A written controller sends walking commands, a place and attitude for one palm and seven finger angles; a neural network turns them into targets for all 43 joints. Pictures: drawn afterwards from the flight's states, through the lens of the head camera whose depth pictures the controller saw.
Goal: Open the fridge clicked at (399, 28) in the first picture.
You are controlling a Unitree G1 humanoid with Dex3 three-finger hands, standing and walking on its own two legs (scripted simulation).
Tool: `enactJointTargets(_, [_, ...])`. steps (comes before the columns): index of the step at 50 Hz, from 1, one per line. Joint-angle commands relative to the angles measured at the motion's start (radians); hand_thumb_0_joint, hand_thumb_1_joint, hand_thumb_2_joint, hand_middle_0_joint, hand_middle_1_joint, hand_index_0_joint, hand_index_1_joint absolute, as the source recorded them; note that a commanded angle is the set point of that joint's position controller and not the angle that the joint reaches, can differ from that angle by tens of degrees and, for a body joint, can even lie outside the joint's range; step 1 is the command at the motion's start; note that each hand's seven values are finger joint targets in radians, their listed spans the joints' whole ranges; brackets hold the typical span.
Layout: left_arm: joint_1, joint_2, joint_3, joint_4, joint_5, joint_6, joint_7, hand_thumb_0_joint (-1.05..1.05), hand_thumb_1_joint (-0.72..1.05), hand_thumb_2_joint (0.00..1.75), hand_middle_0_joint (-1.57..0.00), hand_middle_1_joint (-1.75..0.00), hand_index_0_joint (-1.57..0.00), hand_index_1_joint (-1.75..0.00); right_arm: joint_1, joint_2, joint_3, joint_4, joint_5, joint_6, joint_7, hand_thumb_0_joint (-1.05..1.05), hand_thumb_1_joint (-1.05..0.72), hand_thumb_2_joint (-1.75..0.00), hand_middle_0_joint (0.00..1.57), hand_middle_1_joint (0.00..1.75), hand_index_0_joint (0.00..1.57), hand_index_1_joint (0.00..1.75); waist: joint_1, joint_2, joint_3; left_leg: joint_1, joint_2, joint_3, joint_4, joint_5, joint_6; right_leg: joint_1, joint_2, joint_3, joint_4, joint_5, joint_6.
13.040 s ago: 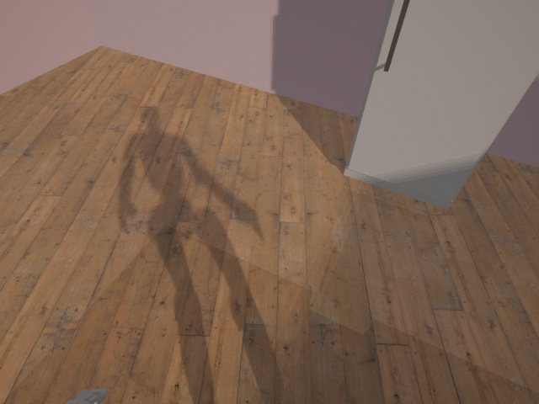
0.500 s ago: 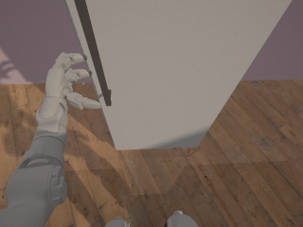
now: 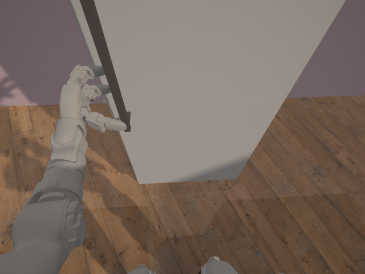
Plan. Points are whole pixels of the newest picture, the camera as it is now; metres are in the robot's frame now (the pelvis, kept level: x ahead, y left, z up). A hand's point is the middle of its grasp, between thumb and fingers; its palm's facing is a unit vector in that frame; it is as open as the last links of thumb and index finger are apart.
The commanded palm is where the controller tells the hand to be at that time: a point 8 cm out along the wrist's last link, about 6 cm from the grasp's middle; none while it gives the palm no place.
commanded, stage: feel for the door with the fingertips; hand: left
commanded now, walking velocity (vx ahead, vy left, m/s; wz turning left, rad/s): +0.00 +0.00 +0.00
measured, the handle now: (106, 49) +0.52 +0.14 +0.18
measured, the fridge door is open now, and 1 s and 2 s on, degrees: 0 0 0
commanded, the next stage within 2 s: slide the fingers in behind the handle in 0.40 s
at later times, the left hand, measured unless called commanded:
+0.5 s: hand (105, 97) +0.48 +0.16 +0.09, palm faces +0.02 -1.00 -0.01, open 13.9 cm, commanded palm +0.46 +0.21 +0.09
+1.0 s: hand (110, 103) +0.46 +0.15 +0.09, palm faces +0.01 -1.00 -0.01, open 14.0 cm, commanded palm +0.43 +0.19 +0.09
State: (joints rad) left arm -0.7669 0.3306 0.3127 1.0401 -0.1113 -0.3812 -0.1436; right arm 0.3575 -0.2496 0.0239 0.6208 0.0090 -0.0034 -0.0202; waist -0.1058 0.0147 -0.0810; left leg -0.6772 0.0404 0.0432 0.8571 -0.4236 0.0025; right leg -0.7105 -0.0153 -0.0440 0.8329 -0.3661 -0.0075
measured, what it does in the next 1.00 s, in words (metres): stands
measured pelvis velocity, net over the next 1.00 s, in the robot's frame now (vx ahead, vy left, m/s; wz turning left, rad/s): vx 0.00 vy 0.00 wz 0.00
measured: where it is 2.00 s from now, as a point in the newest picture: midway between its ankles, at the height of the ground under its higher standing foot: outside the picture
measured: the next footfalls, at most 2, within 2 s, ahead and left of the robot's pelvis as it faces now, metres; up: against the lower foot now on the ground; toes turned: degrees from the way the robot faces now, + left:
none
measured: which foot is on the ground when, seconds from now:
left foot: down 0.00-1.00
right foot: down 0.00-1.00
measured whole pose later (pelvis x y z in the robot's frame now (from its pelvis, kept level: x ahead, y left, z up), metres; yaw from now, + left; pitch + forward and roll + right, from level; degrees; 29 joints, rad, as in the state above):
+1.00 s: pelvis +0.00 +0.00 +0.00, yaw +0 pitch +14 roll -1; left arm -0.77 0.29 0.28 1.03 -0.11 -0.40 -0.11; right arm 0.37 -0.26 0.02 0.62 0.00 0.01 -0.01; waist -0.11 0.02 -0.09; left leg -0.70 0.04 0.04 0.87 -0.42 0.01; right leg -0.73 -0.02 -0.04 0.84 -0.36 0.00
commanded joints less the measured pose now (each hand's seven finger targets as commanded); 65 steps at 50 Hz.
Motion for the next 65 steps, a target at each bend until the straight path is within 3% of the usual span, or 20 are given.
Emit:
enactJointTargets(1, [-0.441,0.204,0.012,-0.195,-0.021,-0.07,-0.03,0.0,-0.5,0.3,-0.3,-1.2,-0.3,-1.2,0.11,-0.158,-0.059,-0.07,-0.001,-0.025,-0.01,0.0,-0.9,-0.9,0.2,0.3,0.2,0.3,-0.009,0.016,-0.411,0.147,-0.043,-0.024,-0.085,0.314,0.021,0.263,0.039,0.028,-0.074,0.39,-0.009])
enactJointTargets(6, [-0.485,0.176,-0.014,-0.15,-0.027,-0.058,-0.037,0.0,-0.5,0.3,-0.3,-1.2,-0.3,-1.2,0.116,-0.163,-0.059,-0.064,-0.001,-0.024,-0.009,0.0,-0.9,-0.9,0.2,0.3,0.2,0.3,-0.027,0.004,-0.37,0.135,-0.043,-0.035,-0.083,0.273,0.02,0.205,0.04,0.02,-0.079,0.33,-0.008])
enactJointTargets(8, [-0.521,0.21,0.01,-0.138,-0.024,-0.061,-0.027,0.0,-0.5,0.3,-0.3,-1.2,-0.3,-1.2,0.124,-0.169,-0.056,-0.06,-0.003,-0.024,-0.011,0.0,-0.9,-0.9,0.2,0.3,0.2,0.3,-0.032,-0.01,-0.359,0.113,-0.044,-0.04,-0.082,0.25,0.024,0.199,0.041,0.02,-0.077,0.305,-0.009])
enactJointTargets(14, [-0.565,0.232,0.019,-0.194,0.0,-0.093,-0.002,0.0,-0.5,0.3,-0.3,-1.2,-0.3,-1.2,0.138,-0.167,-0.06,-0.055,-0.013,-0.025,-0.003,0.0,-0.9,-0.9,0.2,0.3,0.2,0.3,-0.023,0.088,-0.482,0.209,-0.038,-0.056,-0.06,0.359,0.012,0.176,0.043,0.014,-0.045,0.353,-0.012])
enactJointTargets(16, [-0.531,0.203,0.003,-0.149,0.001,-0.084,-0.001,0.0,-0.5,0.3,-0.3,-1.2,-0.3,-1.2,0.139,-0.167,-0.059,-0.055,-0.012,-0.021,0.002,0.0,-0.9,-0.9,0.2,0.3,0.2,0.3,-0.022,0.056,-0.44,0.186,-0.036,-0.056,-0.065,0.347,0.011,0.168,0.046,0.008,-0.049,0.339,-0.013])
enactJointTargets(18, [-0.565,0.225,0.016,-0.148,0.003,-0.084,0.006,0.0,-0.5,0.3,-0.3,-1.2,-0.3,-1.2,0.148,-0.172,-0.06,-0.054,-0.014,-0.018,-0.001,0.0,-0.9,-0.9,0.2,0.3,0.2,0.3,-0.033,0.023,-0.424,0.163,-0.037,-0.058,-0.067,0.329,0.017,0.174,0.048,0.008,-0.053,0.333,-0.012])
enactJointTargets(20, [-0.591,0.197,-0.009,-0.16,0.01,-0.085,0.009,0.0,-0.5,0.3,-0.3,-1.2,-0.3,-1.2,0.146,-0.169,-0.062,-0.051,-0.014,-0.017,0.002,0.0,-0.9,-0.9,0.2,0.3,0.2,0.3,-0.039,0.072,-0.431,0.187,-0.037,-0.058,-0.07,0.313,0.012,0.147,0.046,0.007,-0.057,0.309,-0.012])
enactJointTargets(24, [-0.593,0.207,-0.002,-0.14,0.01,-0.087,0.018,0.0,-0.5,0.3,-0.3,-1.2,-0.3,-1.2,0.157,-0.173,-0.061,-0.043,-0.018,-0.016,0.003,0.0,-0.9,-0.9,0.2,0.3,0.2,0.3,-0.046,0.038,-0.426,0.176,-0.036,-0.062,-0.071,0.31,0.015,0.149,0.048,0.006,-0.058,0.306,-0.011])
enactJointTargets(27, [-0.576,0.219,0.008,-0.125,0.011,-0.086,0.013,0.0,-0.5,0.3,-0.3,-1.2,-0.3,-1.2,0.155,-0.175,-0.061,-0.043,-0.016,-0.014,0.003,0.0,-0.9,-0.9,0.2,0.3,0.2,0.3,-0.044,0.006,-0.408,0.151,-0.036,-0.058,-0.073,0.27,0.018,0.155,0.049,0.009,-0.068,0.285,-0.01])
enactJointTargets(29, [-0.571,0.189,-0.016,-0.144,0.009,-0.094,0.007,0.0,-0.5,0.3,-0.3,-1.2,-0.3,-1.2,0.149,-0.171,-0.06,-0.048,-0.016,-0.016,0.004,0.0,-0.9,-0.9,0.2,0.3,0.2,0.3,-0.038,0.067,-0.423,0.18,-0.037,-0.06,-0.075,0.286,0.013,0.138,0.047,0.006,-0.062,0.285,-0.014])
enactJointTargets(33, [-0.5,0.192,0.002,-0.177,-0.005,-0.098,0.008,0.0,-0.5,0.3,-0.3,-1.2,-0.3,-1.2,0.148,-0.171,-0.063,-0.063,-0.014,-0.016,0.008,0.0,-0.9,-0.9,0.2,0.3,0.2,0.3,-0.012,0.06,-0.453,0.201,-0.037,-0.057,-0.077,0.328,0.011,0.172,0.051,0.001,-0.056,0.314,-0.018])
enactJointTargets(37, [-0.48,0.174,-0.008,-0.146,-0.001,-0.072,0.018,0.0,-0.5,0.3,-0.3,-1.2,-0.3,-1.2,0.133,-0.168,-0.061,-0.069,-0.01,-0.008,0.009,0.0,-0.9,-0.9,0.2,0.3,0.2,0.3,-0.022,0.001,-0.364,0.125,-0.039,-0.041,-0.092,0.242,0.019,0.174,0.047,0.006,-0.079,0.274,-0.01])
enactJointTargets(40, [-0.475,0.232,0.036,-0.2,0.007,-0.083,0.032,0.0,-0.5,0.3,-0.3,-1.2,-0.3,-1.2,0.128,-0.166,-0.061,-0.083,-0.01,-0.008,0.001,0.0,-0.9,-0.9,0.2,0.3,0.2,0.3,0.002,0.013,-0.419,0.128,-0.044,-0.038,-0.093,0.26,0.02,0.229,0.044,0.016,-0.068,0.304,-0.012])
enactJointTargets(44, [-0.458,0.155,-0.021,-0.24,-0.002,-0.096,0.033,0.0,-0.5,0.3,-0.3,-1.2,-0.3,-1.2,0.112,-0.155,-0.061,-0.082,-0.008,-0.016,0.005,0.0,-0.9,-0.9,0.2,0.3,0.2,0.3,-0.005,0.044,-0.41,0.174,-0.041,-0.038,-0.09,0.288,0.015,0.206,0.047,0.01,-0.07,0.32,-0.013])
enactJointTargets(46, [-0.463,0.179,-0.003,-0.228,-0.005,-0.089,0.034,0.0,-0.5,0.3,-0.3,-1.2,-0.3,-1.2,0.115,-0.162,-0.065,-0.073,-0.006,-0.015,0.002,0.0,-0.9,-0.9,0.2,0.3,0.2,0.3,-0.011,-0.005,-0.398,0.152,-0.04,-0.036,-0.091,0.274,0.019,0.221,0.046,0.014,-0.077,0.323,-0.01])
enactJointTargets(54, [-0.458,0.073,-0.081,-0.261,-0.009,-0.083,0.044,0.0,-0.5,0.3,-0.3,-1.2,-0.3,-1.2,0.099,-0.15,-0.066,-0.069,-0.005,-0.022,0.006,0.0,-0.9,-0.9,0.2,0.3,0.2,0.3,-0.016,0.047,-0.415,0.223,-0.038,-0.046,-0.086,0.336,0.011,0.181,0.045,0.003,-0.069,0.345,-0.013])
enactJointTargets(59, [-0.412,0.119,-0.032,-0.251,-0.004,-0.067,0.067,0.0,-0.5,0.3,-0.3,-1.2,-0.3,-1.2,0.096,-0.154,-0.067,-0.073,-0.007,-0.019,0.008,0.0,-0.9,-0.9,0.2,0.3,0.2,0.3,0.004,-0.022,-0.406,0.163,-0.045,-0.034,-0.095,0.312,0.017,0.242,0.042,0.01,-0.073,0.365,-0.01])
enactJointTargets(61, [-0.432,0.091,-0.064,-0.264,0.008,-0.069,0.072,0.0,-0.5,0.3,-0.3,-1.2,-0.3,-1.2,0.087,-0.146,-0.063,-0.078,-0.006,-0.018,0.01,0.0,-0.9,-0.9,0.2,0.3,0.2,0.3,0.0,0.013,-0.379,0.161,-0.046,-0.033,-0.1,0.3,0.015,0.229,0.04,0.01,-0.075,0.354,-0.013])
enactJointTargets(64, [-0.4,0.075,-0.062,-0.299,0.001,-0.081,0.084,0.0,-0.5,0.3,-0.3,-1.2,-0.3,-1.2,0.085,-0.144,-0.068,-0.085,-0.009,-0.022,0.011,0.0,-0.9,-0.9,0.2,0.3,0.2,0.3,0.009,-0.009,-0.432,0.192,-0.045,-0.033,-0.094,0.331,0.015,0.25,0.043,0.01,-0.072,0.379,-0.012])
enactJointTargets(65, [-0.41,0.08,-0.058,-0.291,0.0,-0.079,0.088,0.0,-0.5,0.3,-0.3,-1.2,-0.3,-1.2,0.085,-0.143,-0.066,-0.08,-0.008,-0.021,0.011,0.0,-0.9,-0.9,0.2,0.3,0.2,0.3,0.006,-0.006,-0.41,0.177,-0.045,-0.03,-0.096,0.32,0.015,0.253,0.042,0.012,-0.075,0.38,-0.011])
